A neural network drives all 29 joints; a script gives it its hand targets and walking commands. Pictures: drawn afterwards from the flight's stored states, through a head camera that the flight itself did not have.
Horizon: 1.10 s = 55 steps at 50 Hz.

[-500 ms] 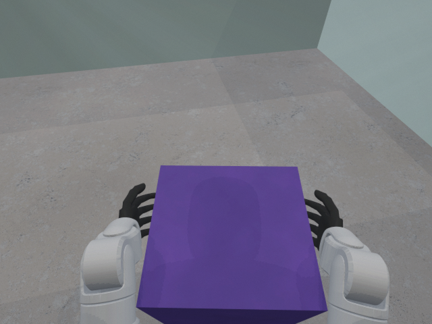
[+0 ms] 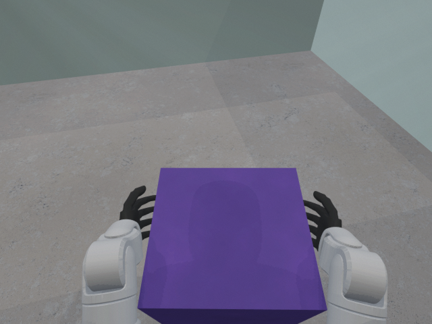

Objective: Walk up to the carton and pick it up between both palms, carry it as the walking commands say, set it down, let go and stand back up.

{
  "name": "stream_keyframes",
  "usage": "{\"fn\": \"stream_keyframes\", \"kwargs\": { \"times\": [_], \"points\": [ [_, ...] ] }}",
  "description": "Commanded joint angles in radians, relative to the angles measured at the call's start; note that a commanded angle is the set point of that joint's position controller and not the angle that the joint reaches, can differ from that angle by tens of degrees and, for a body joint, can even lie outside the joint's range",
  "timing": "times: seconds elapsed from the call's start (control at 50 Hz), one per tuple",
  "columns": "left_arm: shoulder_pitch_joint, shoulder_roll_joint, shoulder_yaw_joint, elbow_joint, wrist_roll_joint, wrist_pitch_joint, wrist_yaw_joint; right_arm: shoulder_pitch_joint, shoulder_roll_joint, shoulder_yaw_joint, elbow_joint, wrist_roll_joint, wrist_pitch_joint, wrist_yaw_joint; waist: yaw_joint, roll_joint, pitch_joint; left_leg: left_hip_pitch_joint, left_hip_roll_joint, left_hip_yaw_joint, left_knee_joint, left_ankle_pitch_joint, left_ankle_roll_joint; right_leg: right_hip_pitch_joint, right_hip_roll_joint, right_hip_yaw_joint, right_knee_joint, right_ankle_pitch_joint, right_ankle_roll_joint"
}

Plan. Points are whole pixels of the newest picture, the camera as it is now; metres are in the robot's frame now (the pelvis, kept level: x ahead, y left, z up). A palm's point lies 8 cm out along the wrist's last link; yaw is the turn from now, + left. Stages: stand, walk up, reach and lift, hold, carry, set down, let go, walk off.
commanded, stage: carry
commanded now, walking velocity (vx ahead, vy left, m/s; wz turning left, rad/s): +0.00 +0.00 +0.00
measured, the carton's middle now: (227, 253) +0.26 +0.00 -0.01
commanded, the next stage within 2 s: none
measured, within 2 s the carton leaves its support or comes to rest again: neither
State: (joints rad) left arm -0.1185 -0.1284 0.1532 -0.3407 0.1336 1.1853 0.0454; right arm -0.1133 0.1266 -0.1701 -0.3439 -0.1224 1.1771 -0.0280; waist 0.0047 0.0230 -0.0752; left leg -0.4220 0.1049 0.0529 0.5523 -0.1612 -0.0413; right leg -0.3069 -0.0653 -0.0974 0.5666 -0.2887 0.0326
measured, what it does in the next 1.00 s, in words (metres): stands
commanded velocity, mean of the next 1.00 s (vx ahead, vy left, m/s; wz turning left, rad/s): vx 0.00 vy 0.07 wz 0.00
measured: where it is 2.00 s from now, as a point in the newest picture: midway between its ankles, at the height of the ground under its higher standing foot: outside the picture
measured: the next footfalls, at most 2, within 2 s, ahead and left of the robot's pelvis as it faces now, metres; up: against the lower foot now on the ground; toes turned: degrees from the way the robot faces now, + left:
none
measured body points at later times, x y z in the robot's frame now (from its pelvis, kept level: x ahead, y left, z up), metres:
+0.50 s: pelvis +0.00 -0.01 +0.00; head -0.01 +0.00 +0.45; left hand +0.28 +0.16 +0.05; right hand +0.28 -0.17 +0.05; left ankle +0.07 +0.15 -0.73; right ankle +0.00 -0.14 -0.73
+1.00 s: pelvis +0.01 +0.01 -0.01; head -0.01 +0.01 +0.44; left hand +0.26 +0.18 +0.07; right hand +0.26 -0.15 +0.07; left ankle +0.07 +0.15 -0.73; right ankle +0.00 -0.14 -0.73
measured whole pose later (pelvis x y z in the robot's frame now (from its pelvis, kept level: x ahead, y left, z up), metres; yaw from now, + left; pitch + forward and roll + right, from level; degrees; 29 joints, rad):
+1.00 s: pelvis +0.01 +0.01 -0.01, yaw +0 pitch +2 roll +0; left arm -0.07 -0.13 0.14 -0.41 0.11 1.19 0.05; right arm -0.07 0.12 -0.15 -0.41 -0.10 1.19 -0.04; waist 0.00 0.01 -0.09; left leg -0.45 0.07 0.08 0.62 -0.21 -0.02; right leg -0.35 -0.11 -0.07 0.66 -0.34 0.06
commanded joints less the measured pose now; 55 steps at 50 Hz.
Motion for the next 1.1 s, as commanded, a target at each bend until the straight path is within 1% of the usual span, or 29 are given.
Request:
{"fn": "stream_keyframes", "kwargs": {
  "times": [0.0, 0.2, 0.42, 0.66, 0.68, 0.7, 0.72, 0.74, 0.76, 0.78, 0.82, 0.84, 0.88, 0.92, 0.96, 1.0, 1.08],
  "points": [
    [-0.484, -0.78, -0.737, -0.073, -0.402, -0.015, -0.237, -0.468, 0.774, 0.734, -0.046, 0.383, 0.0, 0.224, 0.001, -0.017, -0.246, 0.171, 0.039, -0.048, -0.047, 0.106, 0.023, 0.013, -0.065, 0.061, -0.116, 0.103, -0.043],
    [-0.479, -0.772, -0.703, -0.011, -0.366, -0.088, -0.238, -0.451, 0.764, 0.7, 0.011, 0.338, -0.073, 0.225, 0.003, -0.014, -0.253, 0.17, 0.039, -0.054, -0.051, 0.106, 0.026, 0.016, -0.056, 0.061, -0.108, 0.111, -0.048],
    [-0.468, -0.732, -0.636, 0.08, -0.295, -0.205, -0.23, -0.436, 0.722, 0.646, 0.095, 0.272, -0.197, 0.22, 0.001, -0.002, -0.255, 0.163, 0.042, -0.067, -0.064, 0.079, 0.026, 0.005, -0.051, 0.062, -0.103, 0.082, -0.047],
    [-0.432, -0.676, -0.593, 0.126, -0.241, -0.309, -0.215, -0.405, 0.658, 0.613, 0.129, 0.217, -0.305, 0.205, -0.004, -0.003, -0.252, 0.154, 0.047, -0.074, -0.06, 0.05, 0.024, -0.003, -0.056, 0.064, -0.1, 0.064, -0.05],
    [-0.456, -0.698, -0.655, 0.02, -0.293, -0.297, -0.211, -0.433, 0.677, 0.676, 0.018, 0.269, -0.293, 0.202, -0.004, -0.003, -0.248, 0.147, 0.043, -0.071, -0.055, 0.045, 0.022, -0.001, -0.066, 0.071, -0.105, 0.067, -0.045],
    [-0.455, -0.714, -0.69, -0.033, -0.323, -0.273, -0.208, -0.434, 0.693, 0.715, -0.037, 0.3, -0.267, 0.2, -0.004, -0.007, -0.247, 0.142, 0.036, -0.063, -0.045, 0.038, 0.019, -0.002, -0.078, 0.081, -0.111, 0.066, -0.042],
    [-0.462, -0.739, -0.761, -0.157, -0.385, -0.227, -0.204, -0.44, 0.72, 0.791, -0.159, 0.366, -0.22, 0.196, -0.004, -0.017, -0.251, 0.142, 0.028, -0.053, -0.03, 0.039, 0.017, -0.005, -0.094, 0.093, -0.116, 0.077, -0.039],
    [-0.441, -0.749, -0.797, -0.214, -0.418, -0.173, -0.201, -0.421, 0.732, 0.829, -0.211, 0.403, -0.165, 0.192, -0.002, -0.029, -0.26, 0.14, 0.024, -0.041, -0.011, 0.044, 0.014, 0.001, -0.114, 0.104, -0.117, 0.102, -0.035],
    [-0.39, -0.731, -0.784, -0.191, -0.407, -0.13, -0.201, -0.375, 0.717, 0.82, -0.185, 0.397, -0.119, 0.191, 0.0, -0.047, -0.268, 0.137, 0.019, -0.03, 0.005, 0.048, 0.013, 0.013, -0.13, 0.113, -0.114, 0.142, -0.034],
    [-0.359, -0.712, -0.783, -0.19, -0.403, -0.095, -0.203, -0.355, 0.702, 0.82, -0.182, 0.397, -0.082, 0.191, 0.001, -0.067, -0.27, 0.131, 0.016, -0.024, 0.018, 0.052, 0.012, 0.023, -0.141, 0.118, -0.105, 0.19, -0.035],
    [-0.342, -0.693, -0.777, -0.19, -0.403, -0.047, -0.211, -0.35, 0.688, 0.814, -0.168, 0.397, -0.031, 0.194, 0.003, -0.097, -0.252, 0.108, 0.01, -0.014, 0.038, 0.041, 0.009, 0.024, -0.159, 0.126, -0.093, 0.244, -0.036],
    [-0.344, -0.692, -0.772, -0.184, -0.404, -0.031, -0.216, -0.356, 0.688, 0.808, -0.16, 0.397, -0.015, 0.196, 0.003, -0.108, -0.237, 0.098, 0.006, -0.01, 0.044, 0.025, 0.007, 0.013, -0.167, 0.132, -0.094, 0.235, -0.038],
    [-0.365, -0.702, -0.765, -0.174, -0.409, -0.008, -0.225, -0.378, 0.701, 0.799, -0.148, 0.401, 0.009, 0.202, 0.004, -0.121, -0.206, 0.09, 0.001, -0.01, 0.046, -0.004, 0.007, -0.017, -0.178, 0.142, -0.1, 0.17, -0.039],
    [-0.394, -0.72, -0.76, -0.162, -0.415, 0.009, -0.231, -0.403, 0.724, 0.79, -0.137, 0.405, 0.026, 0.208, 0.005, -0.118, -0.18, 0.089, -0.001, -0.017, 0.038, -0.016, 0.012, -0.047, -0.178, 0.144, -0.096, 0.093, -0.037],
    [-0.419, -0.74, -0.757, -0.152, -0.42, 0.019, -0.235, -0.429, 0.744, 0.78, -0.131, 0.408, 0.035, 0.212, 0.009, -0.1, -0.171, 0.093, 0.0, -0.028, 0.028, -0.007, 0.022, -0.067, -0.171, 0.132, -0.074, 0.053, -0.033],
    [-0.435, -0.761, -0.755, -0.144, -0.424, 0.026, -0.238, -0.443, 0.762, 0.769, -0.122, 0.409, 0.041, 0.214, 0.012, -0.065, -0.182, 0.108, 0.01, -0.045, 0.014, 0.025, 0.036, -0.078, -0.162, 0.109, -0.032, 0.043, -0.025],
    [-0.461, -0.801, -0.759, -0.14, -0.435, 0.03, -0.241, -0.444, 0.79, 0.748, -0.1, 0.404, 0.044, 0.217, 0.02, 0.049, -0.226, 0.141, 0.058, -0.111, -0.05, 0.082, 0.077, -0.092, -0.115, 0.042, 0.08, -0.008, -0.005]
  ]
}}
